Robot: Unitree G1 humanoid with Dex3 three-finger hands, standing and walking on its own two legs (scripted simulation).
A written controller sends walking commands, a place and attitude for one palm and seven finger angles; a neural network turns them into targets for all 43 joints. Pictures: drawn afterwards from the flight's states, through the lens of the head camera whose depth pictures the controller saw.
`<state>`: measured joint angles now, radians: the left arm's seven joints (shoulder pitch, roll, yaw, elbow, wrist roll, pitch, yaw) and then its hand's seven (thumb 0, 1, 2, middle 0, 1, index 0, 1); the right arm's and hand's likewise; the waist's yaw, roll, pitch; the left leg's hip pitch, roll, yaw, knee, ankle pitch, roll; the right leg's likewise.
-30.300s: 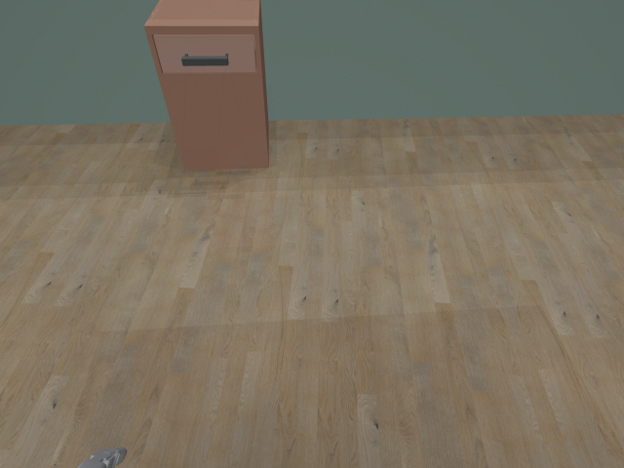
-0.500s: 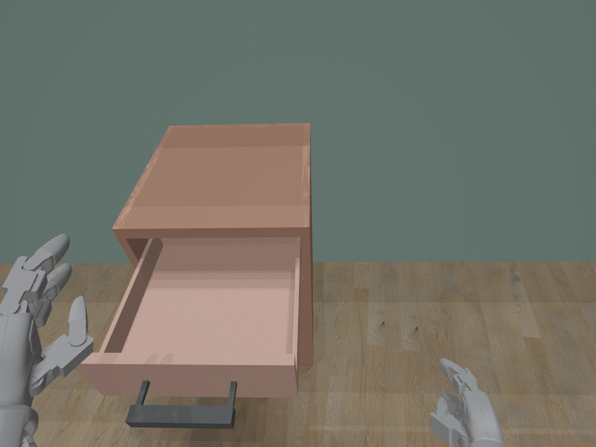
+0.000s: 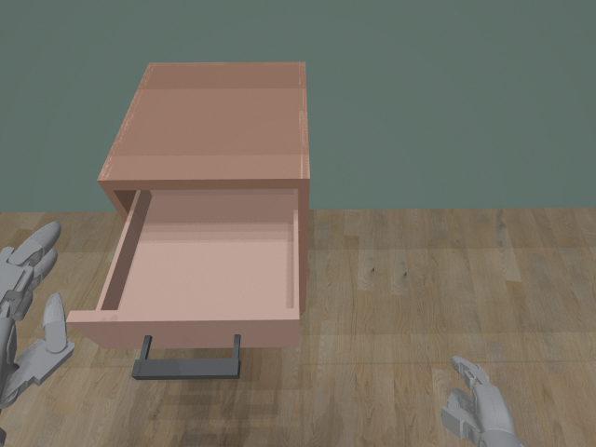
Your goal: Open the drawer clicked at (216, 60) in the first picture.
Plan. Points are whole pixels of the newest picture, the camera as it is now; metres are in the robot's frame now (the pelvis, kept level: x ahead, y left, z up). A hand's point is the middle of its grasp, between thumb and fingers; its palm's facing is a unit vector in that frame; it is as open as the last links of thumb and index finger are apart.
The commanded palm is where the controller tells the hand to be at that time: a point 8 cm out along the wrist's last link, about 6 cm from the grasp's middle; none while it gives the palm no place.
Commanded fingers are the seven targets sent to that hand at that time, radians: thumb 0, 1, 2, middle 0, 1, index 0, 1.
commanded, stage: step back with the hand held close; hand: left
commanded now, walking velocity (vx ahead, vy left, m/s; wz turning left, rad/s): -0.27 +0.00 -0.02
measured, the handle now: (190, 355) +0.28 +0.22 -0.19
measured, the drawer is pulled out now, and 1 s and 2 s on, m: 0.29 0.29 0.29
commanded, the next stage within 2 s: stop stepping back and stand still in 1.04 s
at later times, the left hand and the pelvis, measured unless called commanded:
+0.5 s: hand (10, 416) +0.13 +0.23 +0.16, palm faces +0.34 -0.81 -0.48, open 7.5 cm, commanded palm +0.07 +0.28 +0.18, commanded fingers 0.00 0.90 0.90 -0.20 -0.30 -0.20 -0.30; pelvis -0.06 +0.00 -0.02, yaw +1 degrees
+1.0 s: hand out of the picture +0.11 +0.20 +0.16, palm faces +0.24 -0.84 -0.49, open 7.5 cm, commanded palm +0.04 +0.26 +0.18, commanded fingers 0.00 0.90 0.90 -0.20 -0.30 -0.20 -0.30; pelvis -0.10 -0.02 -0.02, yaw -2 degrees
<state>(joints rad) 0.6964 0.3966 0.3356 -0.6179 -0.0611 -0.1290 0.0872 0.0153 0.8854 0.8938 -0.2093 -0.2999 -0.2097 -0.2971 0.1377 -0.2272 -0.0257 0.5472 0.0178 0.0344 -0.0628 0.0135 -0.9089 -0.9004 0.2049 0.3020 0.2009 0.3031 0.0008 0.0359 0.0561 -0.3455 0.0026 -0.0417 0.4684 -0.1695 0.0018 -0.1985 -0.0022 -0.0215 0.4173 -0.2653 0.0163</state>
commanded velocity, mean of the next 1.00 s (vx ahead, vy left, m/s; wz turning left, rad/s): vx -0.35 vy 0.00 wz -0.03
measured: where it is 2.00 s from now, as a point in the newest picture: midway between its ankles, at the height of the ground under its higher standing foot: outside the picture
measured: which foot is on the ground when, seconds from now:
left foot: down 0.00-1.00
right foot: down 0.00-0.76, up 0.78-0.98, down 1.00-1.00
